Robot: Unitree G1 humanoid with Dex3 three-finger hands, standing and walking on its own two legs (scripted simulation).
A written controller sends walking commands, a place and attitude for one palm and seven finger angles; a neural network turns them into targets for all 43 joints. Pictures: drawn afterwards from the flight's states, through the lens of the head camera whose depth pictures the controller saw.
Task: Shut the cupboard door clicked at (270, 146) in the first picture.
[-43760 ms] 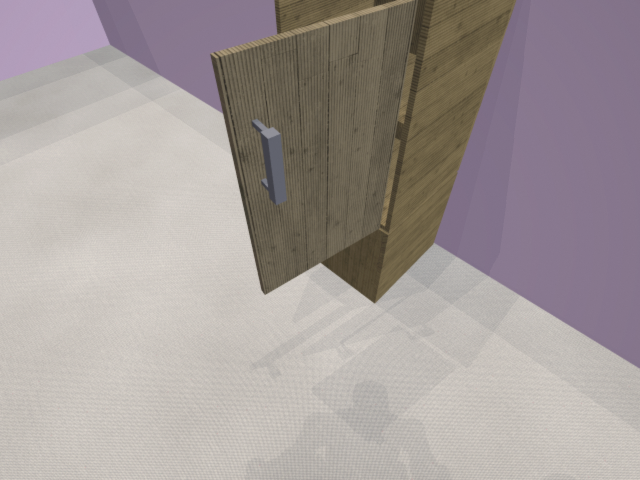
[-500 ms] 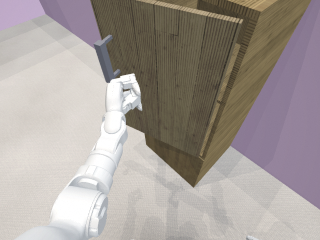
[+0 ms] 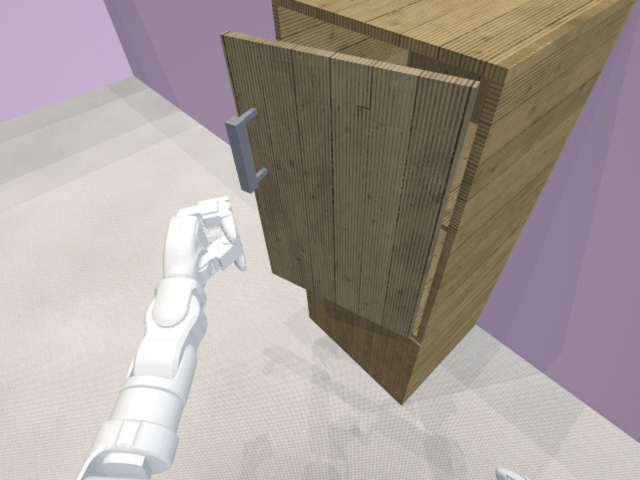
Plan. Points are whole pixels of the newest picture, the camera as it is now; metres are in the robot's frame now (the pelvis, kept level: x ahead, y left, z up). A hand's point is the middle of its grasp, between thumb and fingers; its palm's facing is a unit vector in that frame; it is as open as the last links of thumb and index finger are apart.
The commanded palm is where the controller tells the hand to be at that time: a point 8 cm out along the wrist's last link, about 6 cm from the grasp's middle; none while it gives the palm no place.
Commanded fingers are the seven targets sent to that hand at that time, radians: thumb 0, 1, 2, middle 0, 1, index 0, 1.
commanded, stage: draw the hand back to the body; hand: left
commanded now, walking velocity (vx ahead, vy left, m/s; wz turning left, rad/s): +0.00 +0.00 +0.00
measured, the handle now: (250, 151) +0.63 +0.14 +0.08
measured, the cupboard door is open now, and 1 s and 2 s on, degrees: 17 17 17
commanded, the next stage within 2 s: step back with the hand held close in 1.16 s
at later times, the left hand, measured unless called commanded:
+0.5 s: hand (99, 315) +0.25 +0.23 +0.15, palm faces +0.27 -0.92 -0.29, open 4.0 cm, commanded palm +0.21 +0.27 +0.17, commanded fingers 0.00 0.90 0.90 -0.56 -0.69 -0.56 -0.69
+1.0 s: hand out of the picture +0.19 +0.30 +0.17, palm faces +0.49 -0.78 -0.39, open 7.2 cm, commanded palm +0.14 +0.33 +0.19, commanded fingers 0.00 0.90 0.90 -0.20 -0.30 -0.20 -0.30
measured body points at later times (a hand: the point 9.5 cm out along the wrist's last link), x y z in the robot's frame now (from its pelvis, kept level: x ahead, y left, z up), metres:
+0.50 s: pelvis +0.01 +0.02 +0.02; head -0.01 -0.01 +0.47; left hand +0.23 +0.27 +0.17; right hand +0.21 -0.18 -0.07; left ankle +0.02 +0.11 -0.72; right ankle -0.01 -0.08 -0.72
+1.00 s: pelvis +0.01 +0.03 +0.02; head -0.01 +0.00 +0.47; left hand +0.16 +0.34 +0.19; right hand +0.21 -0.20 -0.07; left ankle +0.02 +0.11 -0.72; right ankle -0.01 -0.08 -0.72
